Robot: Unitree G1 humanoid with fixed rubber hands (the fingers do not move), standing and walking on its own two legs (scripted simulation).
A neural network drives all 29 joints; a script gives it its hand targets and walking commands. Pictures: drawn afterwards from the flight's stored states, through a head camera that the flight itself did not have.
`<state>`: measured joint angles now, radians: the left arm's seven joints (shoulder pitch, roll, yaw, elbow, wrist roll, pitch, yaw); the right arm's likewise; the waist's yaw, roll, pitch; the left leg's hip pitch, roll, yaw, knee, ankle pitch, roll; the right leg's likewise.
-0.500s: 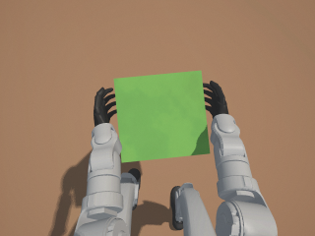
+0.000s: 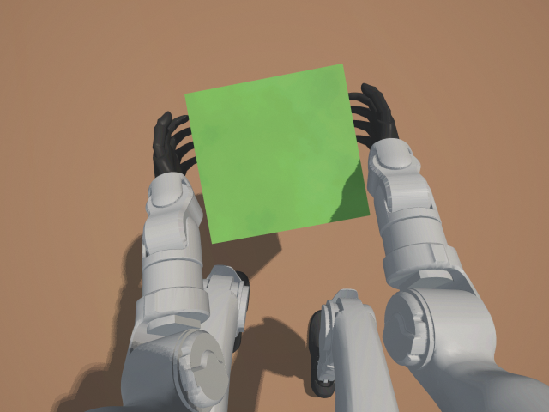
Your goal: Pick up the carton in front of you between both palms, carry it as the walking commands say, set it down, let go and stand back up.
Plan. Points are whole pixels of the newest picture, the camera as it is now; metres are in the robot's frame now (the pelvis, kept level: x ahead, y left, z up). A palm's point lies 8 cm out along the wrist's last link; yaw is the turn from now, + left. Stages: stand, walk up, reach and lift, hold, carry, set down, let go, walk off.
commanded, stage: set down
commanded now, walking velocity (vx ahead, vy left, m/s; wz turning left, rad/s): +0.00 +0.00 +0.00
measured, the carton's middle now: (277, 166) +0.47 +0.05 -0.19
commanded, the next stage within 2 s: none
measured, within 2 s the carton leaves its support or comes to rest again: rests again in 1.60 s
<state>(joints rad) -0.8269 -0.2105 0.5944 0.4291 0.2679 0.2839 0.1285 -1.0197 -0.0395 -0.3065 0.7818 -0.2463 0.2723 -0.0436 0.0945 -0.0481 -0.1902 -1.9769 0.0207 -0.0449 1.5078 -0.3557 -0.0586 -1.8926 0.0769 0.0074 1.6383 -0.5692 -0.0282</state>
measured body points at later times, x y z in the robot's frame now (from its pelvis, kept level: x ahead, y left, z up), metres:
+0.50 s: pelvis -0.03 +0.01 -0.10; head +0.32 +0.01 +0.18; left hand +0.45 +0.21 -0.25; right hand +0.55 -0.07 -0.25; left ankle +0.13 +0.15 -0.50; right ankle +0.06 -0.10 -0.50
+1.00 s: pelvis -0.02 -0.01 -0.14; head +0.34 -0.04 +0.13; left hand +0.48 +0.23 -0.28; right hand +0.55 -0.06 -0.32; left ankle +0.13 +0.15 -0.50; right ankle +0.05 -0.10 -0.50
